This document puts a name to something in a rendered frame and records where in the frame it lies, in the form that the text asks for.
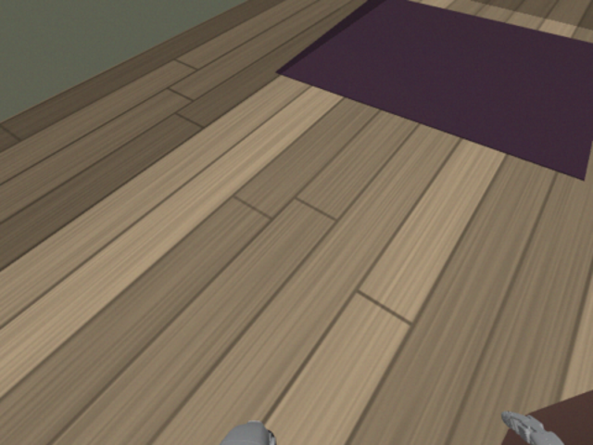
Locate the right robot hand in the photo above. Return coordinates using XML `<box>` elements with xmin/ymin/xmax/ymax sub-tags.
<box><xmin>501</xmin><ymin>411</ymin><xmax>564</xmax><ymax>445</ymax></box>

